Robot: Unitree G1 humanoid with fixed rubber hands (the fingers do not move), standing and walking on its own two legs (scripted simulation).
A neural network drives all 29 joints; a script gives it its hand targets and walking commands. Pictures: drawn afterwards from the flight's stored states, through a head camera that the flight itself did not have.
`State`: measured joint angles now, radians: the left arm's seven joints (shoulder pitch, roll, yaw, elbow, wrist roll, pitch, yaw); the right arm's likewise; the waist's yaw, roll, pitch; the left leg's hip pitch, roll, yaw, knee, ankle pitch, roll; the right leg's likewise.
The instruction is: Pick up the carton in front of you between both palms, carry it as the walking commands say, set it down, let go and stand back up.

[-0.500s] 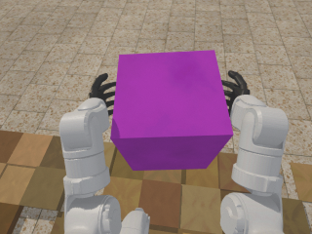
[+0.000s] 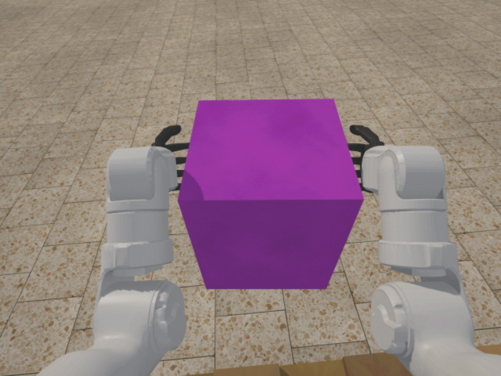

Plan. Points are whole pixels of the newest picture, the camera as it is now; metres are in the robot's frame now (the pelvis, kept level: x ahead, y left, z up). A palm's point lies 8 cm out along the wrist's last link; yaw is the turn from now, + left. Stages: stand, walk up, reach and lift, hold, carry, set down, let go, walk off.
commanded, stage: carry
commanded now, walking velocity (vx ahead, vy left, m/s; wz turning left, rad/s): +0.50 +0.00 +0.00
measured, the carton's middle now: (265, 200) +0.38 -0.03 +0.10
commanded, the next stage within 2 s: none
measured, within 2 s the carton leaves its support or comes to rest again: neither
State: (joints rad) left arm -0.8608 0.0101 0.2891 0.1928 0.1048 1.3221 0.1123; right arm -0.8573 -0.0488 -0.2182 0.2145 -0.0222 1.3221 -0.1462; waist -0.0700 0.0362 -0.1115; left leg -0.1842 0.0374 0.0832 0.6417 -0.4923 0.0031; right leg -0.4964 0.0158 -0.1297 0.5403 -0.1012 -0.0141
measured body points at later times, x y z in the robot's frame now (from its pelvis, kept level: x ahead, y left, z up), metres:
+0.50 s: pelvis +0.30 +0.00 -0.02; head +0.33 +0.00 +0.43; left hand +0.67 +0.18 +0.09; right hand +0.68 -0.13 +0.09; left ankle +0.40 +0.06 -0.75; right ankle +0.12 -0.10 -0.68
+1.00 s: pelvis +0.59 -0.03 -0.05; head +0.61 -0.04 +0.40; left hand +0.96 +0.11 +0.06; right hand +0.97 -0.20 +0.06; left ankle +0.50 +0.08 -0.69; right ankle +0.65 -0.10 -0.78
